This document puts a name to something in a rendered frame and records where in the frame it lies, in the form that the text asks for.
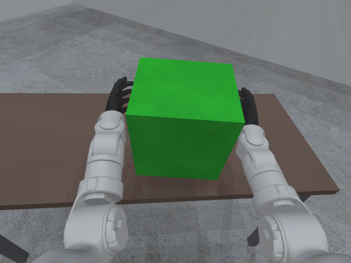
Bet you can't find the right robot upper arm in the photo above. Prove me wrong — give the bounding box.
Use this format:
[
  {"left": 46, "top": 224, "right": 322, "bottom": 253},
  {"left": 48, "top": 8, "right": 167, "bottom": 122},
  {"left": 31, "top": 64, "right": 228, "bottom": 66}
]
[{"left": 258, "top": 211, "right": 351, "bottom": 263}]

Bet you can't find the carton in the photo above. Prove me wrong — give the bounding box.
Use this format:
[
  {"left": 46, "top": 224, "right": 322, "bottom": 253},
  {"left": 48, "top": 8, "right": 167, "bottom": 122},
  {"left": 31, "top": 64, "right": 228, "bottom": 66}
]
[{"left": 126, "top": 57, "right": 245, "bottom": 180}]

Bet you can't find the right robot forearm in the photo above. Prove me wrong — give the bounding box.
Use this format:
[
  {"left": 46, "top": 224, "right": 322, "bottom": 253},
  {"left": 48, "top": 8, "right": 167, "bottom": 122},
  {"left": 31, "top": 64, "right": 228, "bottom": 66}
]
[{"left": 236, "top": 124, "right": 328, "bottom": 249}]

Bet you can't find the robot right hand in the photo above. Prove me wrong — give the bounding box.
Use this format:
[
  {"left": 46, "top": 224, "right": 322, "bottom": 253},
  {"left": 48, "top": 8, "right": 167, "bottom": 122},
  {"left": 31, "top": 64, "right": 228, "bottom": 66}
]
[{"left": 238, "top": 87, "right": 259, "bottom": 126}]

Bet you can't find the robot left hand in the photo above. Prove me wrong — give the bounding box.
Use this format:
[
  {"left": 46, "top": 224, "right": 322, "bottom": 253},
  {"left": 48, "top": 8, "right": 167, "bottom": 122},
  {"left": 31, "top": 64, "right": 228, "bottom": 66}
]
[{"left": 105, "top": 77, "right": 134, "bottom": 114}]

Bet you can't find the left robot upper arm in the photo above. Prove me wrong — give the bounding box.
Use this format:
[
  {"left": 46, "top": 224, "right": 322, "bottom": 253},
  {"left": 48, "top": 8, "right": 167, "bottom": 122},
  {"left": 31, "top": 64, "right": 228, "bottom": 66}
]
[{"left": 32, "top": 203, "right": 129, "bottom": 263}]

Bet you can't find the left robot forearm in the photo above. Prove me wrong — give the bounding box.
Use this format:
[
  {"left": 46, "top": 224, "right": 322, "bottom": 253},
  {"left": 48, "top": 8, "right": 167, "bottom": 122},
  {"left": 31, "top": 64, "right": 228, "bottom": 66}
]
[{"left": 64, "top": 110, "right": 126, "bottom": 246}]

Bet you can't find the table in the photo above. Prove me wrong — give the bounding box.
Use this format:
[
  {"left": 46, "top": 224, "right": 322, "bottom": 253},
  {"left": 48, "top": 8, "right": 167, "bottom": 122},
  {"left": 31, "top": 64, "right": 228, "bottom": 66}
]
[{"left": 0, "top": 93, "right": 340, "bottom": 263}]

